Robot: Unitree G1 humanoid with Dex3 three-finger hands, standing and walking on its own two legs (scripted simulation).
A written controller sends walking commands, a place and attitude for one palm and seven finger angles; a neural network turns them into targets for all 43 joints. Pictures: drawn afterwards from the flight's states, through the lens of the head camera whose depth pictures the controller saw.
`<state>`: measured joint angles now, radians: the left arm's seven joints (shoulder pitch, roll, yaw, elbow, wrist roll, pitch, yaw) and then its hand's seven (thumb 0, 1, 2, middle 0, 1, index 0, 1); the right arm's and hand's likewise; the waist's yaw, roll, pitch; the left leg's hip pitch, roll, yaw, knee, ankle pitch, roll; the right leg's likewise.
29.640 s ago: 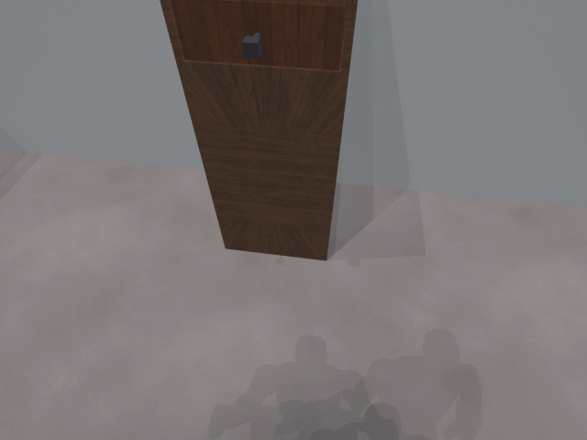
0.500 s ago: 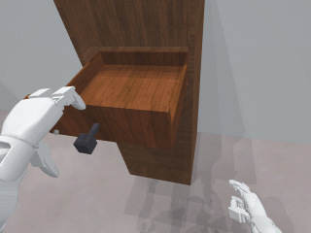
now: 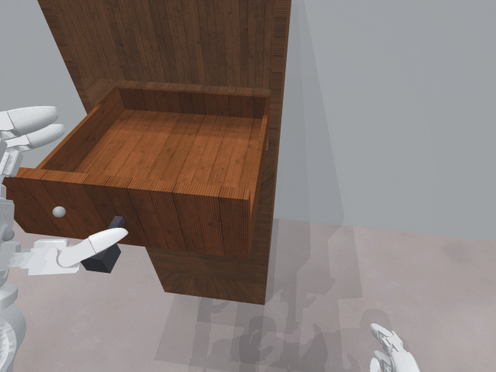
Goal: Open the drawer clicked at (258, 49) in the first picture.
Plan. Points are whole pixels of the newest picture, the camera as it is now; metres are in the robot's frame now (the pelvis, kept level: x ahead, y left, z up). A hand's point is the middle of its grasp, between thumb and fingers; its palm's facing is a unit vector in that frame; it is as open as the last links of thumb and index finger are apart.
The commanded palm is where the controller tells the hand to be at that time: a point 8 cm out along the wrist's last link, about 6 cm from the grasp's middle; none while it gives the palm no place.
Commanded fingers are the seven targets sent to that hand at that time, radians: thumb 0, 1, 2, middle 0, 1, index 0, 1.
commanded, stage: draw the hand back to the body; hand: left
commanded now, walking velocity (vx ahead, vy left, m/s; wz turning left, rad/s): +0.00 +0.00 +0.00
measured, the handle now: (106, 242) +0.25 +0.23 +0.13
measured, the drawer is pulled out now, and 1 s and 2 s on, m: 0.29 0.29 0.29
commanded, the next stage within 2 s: step back with the hand held close in 0.58 s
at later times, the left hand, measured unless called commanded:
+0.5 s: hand out of the picture +0.16 +0.22 +0.32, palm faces +0.58 -0.73 -0.35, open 7.9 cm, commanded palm +0.13 +0.29 +0.32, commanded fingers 0.00 0.90 0.90 -0.20 -0.30 -0.20 -0.30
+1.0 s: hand out of the picture +0.15 +0.24 +0.33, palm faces +0.61 -0.67 -0.43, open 7.4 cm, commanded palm +0.09 +0.30 +0.32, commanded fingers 0.00 0.90 0.90 -0.20 -0.30 -0.20 -0.30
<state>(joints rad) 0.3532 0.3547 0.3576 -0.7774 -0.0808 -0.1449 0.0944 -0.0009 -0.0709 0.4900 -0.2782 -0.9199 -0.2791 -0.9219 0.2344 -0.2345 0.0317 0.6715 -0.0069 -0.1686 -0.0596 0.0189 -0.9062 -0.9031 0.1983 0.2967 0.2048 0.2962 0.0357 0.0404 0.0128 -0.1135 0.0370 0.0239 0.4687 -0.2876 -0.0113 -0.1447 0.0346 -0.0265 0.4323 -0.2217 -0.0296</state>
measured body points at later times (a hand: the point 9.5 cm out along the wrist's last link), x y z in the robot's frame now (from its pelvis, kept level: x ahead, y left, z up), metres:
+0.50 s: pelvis +0.01 +0.01 +0.00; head -0.02 -0.01 +0.45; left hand +0.12 +0.26 +0.33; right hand +0.22 -0.19 -0.08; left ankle -0.02 +0.12 -0.74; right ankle +0.01 -0.10 -0.74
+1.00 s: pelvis -0.03 +0.02 -0.01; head -0.03 +0.02 +0.44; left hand +0.11 +0.28 +0.34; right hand +0.14 -0.23 -0.09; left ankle -0.02 +0.12 -0.74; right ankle +0.01 -0.10 -0.74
